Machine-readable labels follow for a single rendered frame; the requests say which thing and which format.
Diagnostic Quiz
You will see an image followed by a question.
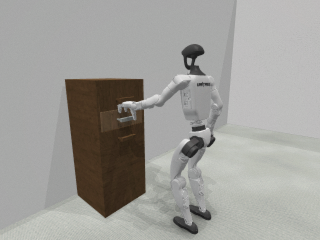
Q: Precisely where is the drawer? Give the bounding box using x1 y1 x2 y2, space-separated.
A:
100 108 142 132

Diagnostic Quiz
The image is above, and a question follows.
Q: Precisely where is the robot right forearm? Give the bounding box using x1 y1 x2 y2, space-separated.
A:
205 108 222 131

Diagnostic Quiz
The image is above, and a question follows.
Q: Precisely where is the right robot foot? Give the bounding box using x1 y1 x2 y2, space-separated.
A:
189 205 211 221

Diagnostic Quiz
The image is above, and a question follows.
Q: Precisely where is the robot left upper arm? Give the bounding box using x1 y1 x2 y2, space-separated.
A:
154 74 191 107

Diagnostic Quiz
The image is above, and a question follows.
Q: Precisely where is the left robot thigh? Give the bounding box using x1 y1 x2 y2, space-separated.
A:
170 137 200 189

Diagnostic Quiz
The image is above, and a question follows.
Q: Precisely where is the handle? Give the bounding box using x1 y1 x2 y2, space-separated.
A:
117 116 134 122
118 96 135 102
120 134 136 142

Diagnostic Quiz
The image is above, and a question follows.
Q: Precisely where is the robot left forearm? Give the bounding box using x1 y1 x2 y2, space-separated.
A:
130 94 159 111

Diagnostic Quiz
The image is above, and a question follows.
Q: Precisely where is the robot right upper arm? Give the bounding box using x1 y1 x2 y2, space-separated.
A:
207 75 223 112

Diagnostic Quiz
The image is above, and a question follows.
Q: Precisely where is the cabinet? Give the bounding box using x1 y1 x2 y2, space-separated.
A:
65 78 146 218

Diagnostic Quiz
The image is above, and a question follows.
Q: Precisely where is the robot left hand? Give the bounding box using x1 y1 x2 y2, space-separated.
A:
117 101 137 121

